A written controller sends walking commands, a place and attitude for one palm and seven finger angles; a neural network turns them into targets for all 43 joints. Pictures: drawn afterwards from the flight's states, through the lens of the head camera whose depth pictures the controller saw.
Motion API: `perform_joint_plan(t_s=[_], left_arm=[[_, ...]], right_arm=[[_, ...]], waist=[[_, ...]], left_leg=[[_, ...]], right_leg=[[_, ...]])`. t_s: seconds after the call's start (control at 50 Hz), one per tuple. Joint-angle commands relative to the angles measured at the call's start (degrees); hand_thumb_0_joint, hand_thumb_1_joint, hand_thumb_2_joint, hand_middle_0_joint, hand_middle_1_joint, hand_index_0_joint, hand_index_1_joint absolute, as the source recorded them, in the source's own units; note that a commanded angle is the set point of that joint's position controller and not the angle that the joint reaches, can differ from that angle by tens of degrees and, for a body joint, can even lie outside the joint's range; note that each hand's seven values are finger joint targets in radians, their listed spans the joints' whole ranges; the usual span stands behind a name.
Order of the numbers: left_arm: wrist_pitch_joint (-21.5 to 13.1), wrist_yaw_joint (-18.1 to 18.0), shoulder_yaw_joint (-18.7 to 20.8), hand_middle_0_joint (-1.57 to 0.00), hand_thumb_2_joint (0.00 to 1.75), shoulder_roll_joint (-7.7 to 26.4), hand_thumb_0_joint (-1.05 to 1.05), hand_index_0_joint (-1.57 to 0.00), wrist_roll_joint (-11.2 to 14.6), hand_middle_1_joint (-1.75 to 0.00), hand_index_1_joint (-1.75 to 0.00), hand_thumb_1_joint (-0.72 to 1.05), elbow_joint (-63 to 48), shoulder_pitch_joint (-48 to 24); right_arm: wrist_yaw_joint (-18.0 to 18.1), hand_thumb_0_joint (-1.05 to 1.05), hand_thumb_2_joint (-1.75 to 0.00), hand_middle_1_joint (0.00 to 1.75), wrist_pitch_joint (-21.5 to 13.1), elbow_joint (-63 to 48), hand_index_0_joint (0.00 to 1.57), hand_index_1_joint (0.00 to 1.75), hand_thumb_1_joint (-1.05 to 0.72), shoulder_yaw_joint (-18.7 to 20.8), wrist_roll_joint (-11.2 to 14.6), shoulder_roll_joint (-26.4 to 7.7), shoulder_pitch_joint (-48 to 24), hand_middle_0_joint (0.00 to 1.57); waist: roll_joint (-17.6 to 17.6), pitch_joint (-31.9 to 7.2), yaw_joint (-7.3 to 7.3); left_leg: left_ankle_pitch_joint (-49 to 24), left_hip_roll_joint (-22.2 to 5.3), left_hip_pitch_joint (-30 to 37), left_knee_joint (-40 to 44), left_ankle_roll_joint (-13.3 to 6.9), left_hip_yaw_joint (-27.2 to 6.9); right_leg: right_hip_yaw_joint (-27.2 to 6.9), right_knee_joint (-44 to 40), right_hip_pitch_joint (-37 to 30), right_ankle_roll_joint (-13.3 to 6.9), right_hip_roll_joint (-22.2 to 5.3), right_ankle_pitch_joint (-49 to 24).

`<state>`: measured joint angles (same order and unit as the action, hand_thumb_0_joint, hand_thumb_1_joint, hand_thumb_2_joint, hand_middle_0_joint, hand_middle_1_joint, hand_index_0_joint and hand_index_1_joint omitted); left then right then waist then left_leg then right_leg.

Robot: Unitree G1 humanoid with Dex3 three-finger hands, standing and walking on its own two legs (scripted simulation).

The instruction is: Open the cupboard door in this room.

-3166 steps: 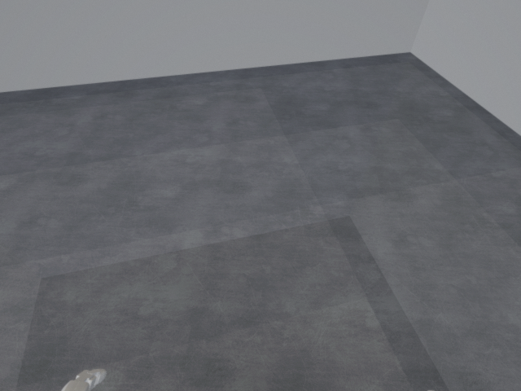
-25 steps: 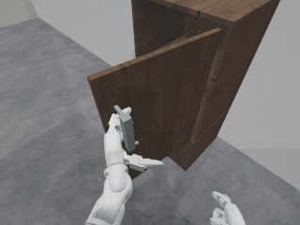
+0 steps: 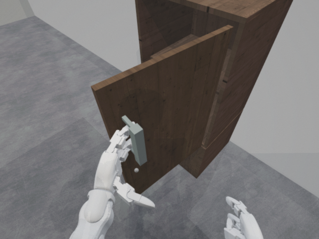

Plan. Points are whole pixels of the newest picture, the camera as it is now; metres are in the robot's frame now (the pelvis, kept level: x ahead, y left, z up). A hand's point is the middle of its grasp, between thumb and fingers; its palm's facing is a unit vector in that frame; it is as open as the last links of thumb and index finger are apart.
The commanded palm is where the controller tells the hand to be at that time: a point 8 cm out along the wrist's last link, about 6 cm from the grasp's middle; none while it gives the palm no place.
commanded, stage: slide the hand sideways off the handle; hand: left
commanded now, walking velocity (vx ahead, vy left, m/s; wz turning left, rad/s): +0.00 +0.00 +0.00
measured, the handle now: (134, 141) +0.33 +0.09 +0.08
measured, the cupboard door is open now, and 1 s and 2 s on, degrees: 83 82 82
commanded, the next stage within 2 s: draw the hand back to the body in 0.64 s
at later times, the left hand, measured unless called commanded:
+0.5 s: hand (108, 183) +0.22 +0.13 +0.07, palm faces +0.00 -1.00 -0.06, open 16.1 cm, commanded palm +0.19 +0.20 +0.07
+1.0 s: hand (79, 186) +0.21 +0.18 +0.10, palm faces +0.03 -1.00 -0.08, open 16.3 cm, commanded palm +0.17 +0.23 +0.10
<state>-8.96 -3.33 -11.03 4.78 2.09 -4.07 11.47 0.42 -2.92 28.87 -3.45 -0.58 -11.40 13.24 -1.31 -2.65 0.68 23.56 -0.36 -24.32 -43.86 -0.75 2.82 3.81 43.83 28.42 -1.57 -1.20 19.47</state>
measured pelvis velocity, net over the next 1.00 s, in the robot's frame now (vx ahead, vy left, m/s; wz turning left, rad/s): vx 0.01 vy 0.01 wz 0.03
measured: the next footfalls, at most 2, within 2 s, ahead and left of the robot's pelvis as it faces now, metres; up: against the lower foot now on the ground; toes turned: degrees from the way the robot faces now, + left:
none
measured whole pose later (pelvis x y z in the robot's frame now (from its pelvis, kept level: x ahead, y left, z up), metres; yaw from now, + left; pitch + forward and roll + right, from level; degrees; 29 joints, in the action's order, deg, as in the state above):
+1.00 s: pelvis +0.01 +0.01 -0.01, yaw +2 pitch +5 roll -2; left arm -10.3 10.7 6.2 12.9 13.8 -17.4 28.0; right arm 3.5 -11.4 28.8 -3.1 1.7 -12.9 15.2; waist -3.2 -4.9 1.6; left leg 27.1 -0.7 -27.4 -49.3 -1.1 0.4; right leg 6.0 46.3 29.4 -1.1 -1.1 22.1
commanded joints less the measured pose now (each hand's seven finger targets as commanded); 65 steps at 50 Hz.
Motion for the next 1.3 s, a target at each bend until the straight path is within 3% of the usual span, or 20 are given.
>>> perform_joint_plan(t_s=[0.0, 0.06, 0.16, 0.18, 0.24, 0.36, 0.42, 0.44, 0.66, 0.72, 0.76, 0.82, 0.86, 0.96, 1.0, 1.12, 1.22, 1.24, 1.26, 1.28], left_arm=[[-3.9, 0.5, 8.4, -0.15, 0.30, 3.4, 0.00, -0.15, 3.1, -0.30, -0.30, -0.50, -14.3, -3.8], [-4.6, 2.1, 9.9, -0.15, 0.30, 4.5, 0.00, -0.15, 4.1, -0.30, -0.30, -0.50, -15.6, 0.1], [-6.0, 4.6, 9.1, -0.15, 0.30, 4.5, 0.00, -0.15, 4.7, -0.30, -0.30, -0.50, -17.7, 0.9], [-6.4, 4.9, 11.0, -0.15, 0.30, 6.3, 0.00, -0.15, 5.0, -0.30, -0.30, -0.50, -17.7, 1.7], [-7.3, 6.8, 11.0, -0.15, 0.30, 6.4, 0.00, -0.15, 5.7, -0.30, -0.30, -0.50, -18.8, 4.1], [-7.6, 9.7, 16.8, -0.15, 0.30, 10.4, 0.00, -0.15, 8.2, -0.30, -0.30, -0.50, -18.2, 8.3], [-8.1, 11.3, 17.2, -0.15, 0.30, 9.9, 0.00, -0.15, 9.6, -0.30, -0.30, -0.50, -19.6, 11.2], [-8.1, 11.6, 19.1, -0.15, 0.30, 11.2, 0.00, -0.15, 10.2, -0.30, -0.30, -0.50, -19.5, 12.4], [-10.5, 17.0, 16.9, -0.15, 0.30, 11.3, 0.00, -0.15, 12.4, -0.30, -0.30, -0.50, -22.4, 12.0], [-10.2, 16.4, 15.7, -0.15, 0.30, 10.0, 0.00, -0.15, 12.0, -0.30, -0.30, -0.50, -22.7, 13.3], [-9.5, 14.9, 19.1, -0.15, 0.30, 13.3, 0.00, -0.15, 11.6, -0.30, -0.30, -0.50, -24.2, 13.6], [-7.9, 13.3, 21.0, -0.15, 0.30, 14.2, 0.00, -0.15, 11.4, -0.30, -0.30, -0.50, -26.2, 13.6], [-6.4, 12.8, 22.0, -0.15, 0.30, 14.3, 0.00, -0.15, 11.6, -0.30, -0.30, -0.50, -25.2, 14.4], [-3.6, 15.1, 20.6, -0.15, 0.30, 12.9, 0.00, -0.15, 13.4, -0.30, -0.30, -0.50, -25.3, 14.4], [-2.6, 16.1, 20.5, -0.15, 0.30, 13.2, 0.00, -0.15, 13.6, -0.30, -0.30, -0.50, -27.3, 14.5], [-0.4, 16.6, 24.1, -0.15, 0.30, 15.9, 0.00, -0.15, 13.9, -0.30, -0.30, -0.50, -29.6, 14.4], [1.1, 16.3, 26.4, -0.16, 0.37, 16.5, 0.00, -0.16, 14.9, -0.30, -0.30, -0.32, -30.0, 12.8], [0.8, 7.4, 28.4, -0.16, 0.39, 25.3, 0.00, -0.16, 5.3, -0.30, -0.30, -0.29, -35.1, 10.8], [2.0, 3.3, 27.3, -0.16, 0.40, 21.6, 0.00, -0.16, 4.2, -0.30, -0.30, -0.26, -32.9, 14.4], [2.7, 1.8, 24.2, -0.16, 0.42, 17.7, 0.00, -0.16, 3.8, -0.30, -0.30, -0.22, -33.1, 15.9]], right_arm=[[1.2, 0.00, -0.90, 0.30, -3.9, -9.7, 0.20, 0.30, -0.90, 2.5, 0.4, -5.5, -5.5, 0.20], [1.5, 0.00, -0.90, 0.30, -4.5, -9.6, 0.20, 0.30, -0.90, 2.6, 0.6, -5.7, -5.4, 0.20], [1.7, 0.00, -0.90, 0.30, -6.0, -9.6, 0.20, 0.30, -0.90, 2.8, 0.6, -6.1, -4.6, 0.20], [1.9, 0.00, -0.90, 0.30, -6.3, -9.5, 0.20, 0.30, -0.90, 3.1, 0.6, -6.4, -3.9, 0.20], [2.1, 0.00, -0.90, 0.30, -7.4, -9.6, 0.20, 0.30, -0.90, 3.4, 0.7, -6.6, -3.3, 0.20], [2.7, 0.00, -0.90, 0.30, -8.3, -9.1, 0.20, 0.30, -0.90, 3.6, 1.0, -7.1, -2.9, 0.20], [2.7, 0.00, -0.90, 0.30, -8.9, -9.7, 0.20, 0.30, -0.90, 3.5, 1.2, -7.1, -3.0, 0.20], [2.8, 0.00, -0.90, 0.30, -9.0, -9.5, 0.20, 0.30, -0.90, 3.6, 1.3, -7.2, -2.8, 0.20], [3.3, 0.00, -0.90, 0.30, -12.0, -9.2, 0.20, 0.30, -0.90, 3.9, 1.7, -8.5, -2.3, 0.20], [3.2, 0.00, -0.90, 0.30, -12.7, -9.7, 0.20, 0.30, -0.90, 4.0, 1.7, -8.4, -1.9, 0.20], [3.2, 0.00, -0.90, 0.30, -12.6, -9.7, 0.20, 0.30, -0.90, 4.2, 1.8, -8.4, -2.1, 0.20], [3.4, 0.00, -0.90, 0.30, -12.3, -10.3, 0.20, 0.30, -0.90, 3.8, 2.0, -7.6, -2.5, 0.20], [3.5, 0.00, -0.90, 0.30, -11.8, -10.0, 0.20, 0.30, -0.90, 3.7, 2.1, -7.6, -2.7, 0.20], [3.9, 0.00, -0.90, 0.30, -12.3, -9.9, 0.20, 0.30, -0.90, 3.0, 2.7, -8.0, -3.7, 0.20], [3.9, 0.00, -0.90, 0.30, -12.9, -10.2, 0.20, 0.30, -0.90, 2.7, 2.7, -8.2, -3.9, 0.20], [3.9, 0.00, -0.90, 0.30, -14.1, -9.2, 0.20, 0.30, -0.90, 2.5, 2.8, -8.1, -3.9, 0.20], [4.2, 0.00, -0.90, 0.30, -14.5, -8.2, 0.20, 0.30, -0.90, 2.3, 2.9, -8.3, -4.7, 0.20], [5.4, 0.00, -0.90, 0.30, -13.6, -7.9, 0.20, 0.30, -0.90, 2.9, 1.6, -8.0, -4.4, 0.20], [5.8, 0.00, -0.90, 0.30, -13.2, -7.3, 0.20, 0.30, -0.90, 2.6, 1.1, -7.1, -4.1, 0.20], [5.6, 0.00, -0.90, 0.30, -12.9, -7.6, 0.20, 0.30, -0.90, 2.4, 0.9, -7.2, -4.3, 0.20]], waist=[[4.7, -9.3, 1.62], [3.2, -9.2, 1.74], [2.1, -8.3, 0.35], [3.6, -9.3, 0.46], [4.6, -10.5, 0.21], [4.7, -10.1, 0.83], [3.4, -10.3, 1.15], [3.4, -10.6, 1.40], [1.7, -8.7, -0.78], [0.6, -9.3, -0.28], [0.7, -10.6, 0.84], [-1.0, -11.0, 1.54], [0.7, -10.1, 1.58], [1.2, -6.9, 0.89], [-0.6, -6.9, 1.21], [-0.9, -6.0, 1.94], [-1.8, -5.0, 2.25], [-2.0, -5.2, 3.73], [-0.9, -1.8, 2.96], [-0.7, -1.0, 2.22]], left_leg=[[-8.8, 0.6, -2.3, 7.3, 0.1, -2.5], [-9.3, 0.9, -2.8, 6.8, 0.0, -2.3], [-9.5, 1.0, -3.2, 5.4, -0.1, -2.6], [-9.8, 1.0, -3.6, 5.0, -0.1, -2.7], [-10.7, 1.2, -3.9, 3.9, -0.3, -2.7], [-10.5, 1.3, -6.7, 2.1, -0.1, -2.9], [-11.1, 1.5, -6.6, 1.8, 0.1, -2.9], [-11.3, 1.5, -6.8, 1.6, 0.2, -2.9], [-10.7, 1.3, -7.5, -0.7, -0.1, -4.0], [-10.6, 1.3, -6.7, -0.2, 0.1, -4.3], [-10.7, 1.1, -6.2, 0.5, 0.1, -4.5], [-10.6, 1.0, -5.2, 1.8, 0.2, -4.4], [-10.2, 0.8, -5.4, 2.4, 0.2, -4.6], [-10.1, 0.4, -3.8, 4.1, 0.1, -4.9], [-10.9, 0.4, -2.7, 4.9, 0.2, -5.1], [-13.2, 0.0, 0.1, 7.1, 0.9, -5.8], [-12.4, 0.0, 1.7, 8.9, 1.1, -5.9], [-11.3, -0.6, 1.7, 11.7, 0.3, -5.0], [-9.4, -0.5, 1.9, 12.5, 0.4, -4.7], [-9.4, -0.5, 2.2, 13.3, 0.5, -5.0]], right_leg=[[-2.4, -7.2, -10.9, -0.1, 0.4, -8.8], [-3.1, -7.4, -11.3, -0.1, 0.4, -9.3], [-3.2, -6.9, -9.4, 0.2, 0.4, -9.9], [-3.5, -6.5, -10.1, 0.4, 0.3, -10.4], [-3.9, -6.0, -10.6, 0.7, 0.1, -12.3], [-6.3, -6.4, -11.8, 1.0, -0.6, -12.4], [-5.9, -5.6, -11.8, 1.1, -0.6, -14.1], [-6.0, -5.4, -12.1, 1.1, -0.6, -14.5], [-4.5, -4.2, -6.6, 0.7, 0.1, -10.0], [-2.6, -2.8, -5.2, 0.5, 0.5, -8.9], [-2.3, -2.6, -6.4, 0.1, 0.7, -8.1], [-1.8, -2.9, -7.5, 0.1, 0.6, -8.2], [-1.7, -3.7, -8.1, 0.1, 0.9, -7.2], [-0.8, -5.5, -7.8, 0.3, 1.2, -7.4], [-0.4, -5.6, -8.3, 0.3, 1.2, -8.4], [1.0, -6.3, -9.3, 0.2, 1.7, -10.0], [1.1, -8.3, -10.5, 0.2, 1.8, -8.7], [-2.1, -11.2, -14.8, -0.4, 0.9, -7.9], [-2.1, -13.4, -14.0, -0.4, 0.6, -5.8], [-1.6, -13.5, -14.1, -0.3, 0.3, -5.8]])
